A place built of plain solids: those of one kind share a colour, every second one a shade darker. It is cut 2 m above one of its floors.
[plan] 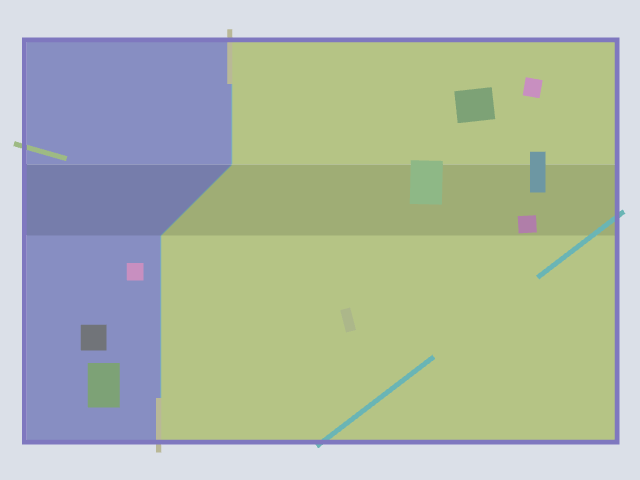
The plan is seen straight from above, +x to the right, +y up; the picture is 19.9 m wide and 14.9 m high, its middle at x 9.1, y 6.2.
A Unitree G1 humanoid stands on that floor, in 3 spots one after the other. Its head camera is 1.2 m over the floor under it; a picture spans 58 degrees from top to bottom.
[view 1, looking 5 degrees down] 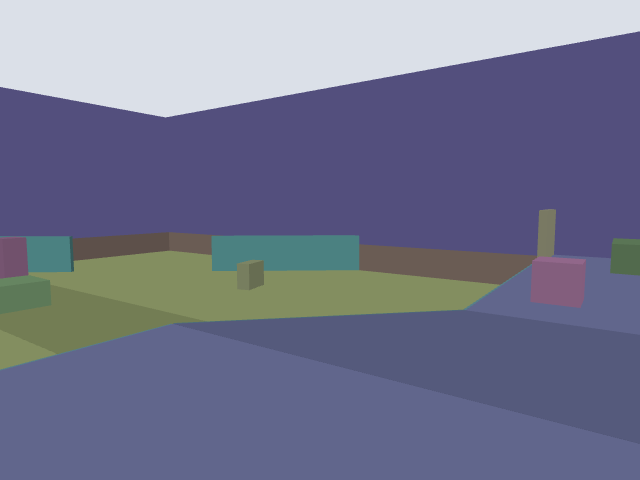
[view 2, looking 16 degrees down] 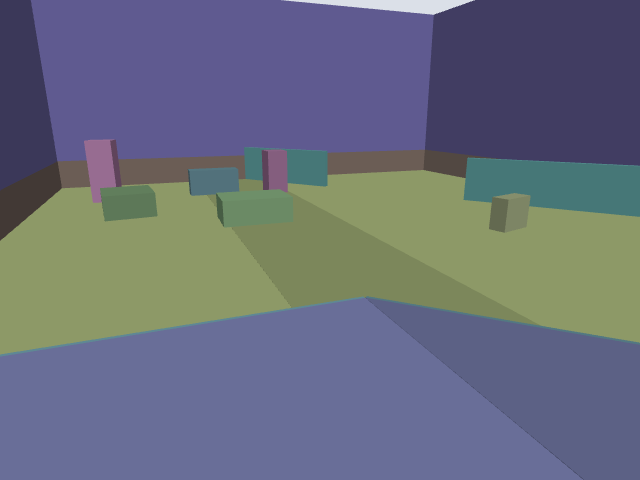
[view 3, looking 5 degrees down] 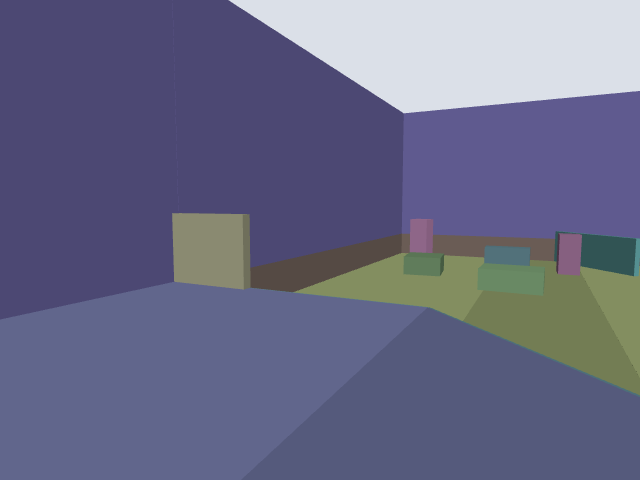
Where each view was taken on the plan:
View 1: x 2.75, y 11.15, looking -55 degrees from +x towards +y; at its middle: screen_like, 12.80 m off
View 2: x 3.89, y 9.82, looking -21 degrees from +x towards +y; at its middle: piece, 7.34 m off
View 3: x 1.45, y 7.43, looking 27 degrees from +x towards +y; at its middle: wall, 10.85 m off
